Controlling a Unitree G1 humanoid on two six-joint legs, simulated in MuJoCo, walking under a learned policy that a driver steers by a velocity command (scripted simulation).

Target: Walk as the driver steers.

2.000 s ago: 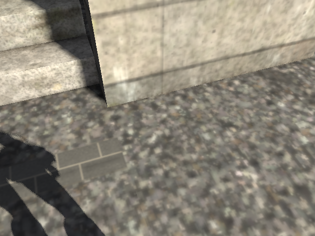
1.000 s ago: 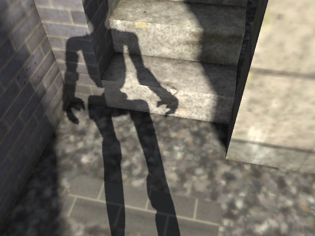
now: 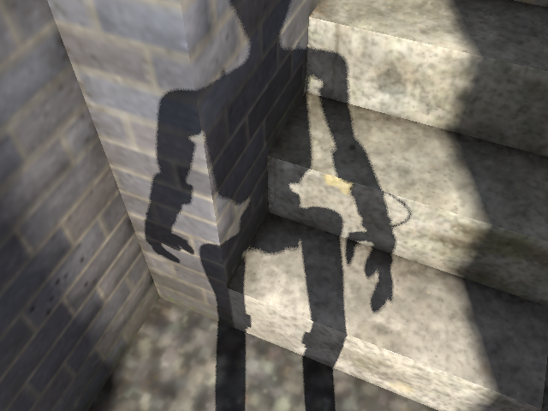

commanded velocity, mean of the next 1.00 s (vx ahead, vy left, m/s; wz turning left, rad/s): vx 0.09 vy -0.09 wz -0.37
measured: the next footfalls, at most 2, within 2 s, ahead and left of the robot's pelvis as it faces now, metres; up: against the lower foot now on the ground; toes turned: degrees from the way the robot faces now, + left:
left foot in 0.28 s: +0.30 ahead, +0.11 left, +0.00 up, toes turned -1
right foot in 0.70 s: +0.12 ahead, -0.17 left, +0.00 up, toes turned -17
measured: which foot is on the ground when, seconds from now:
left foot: up 0.00-0.26, down 0.28-0.70, up 0.72-1.00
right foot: down 0.00-0.30, up 0.32-0.68, down 0.70-1.00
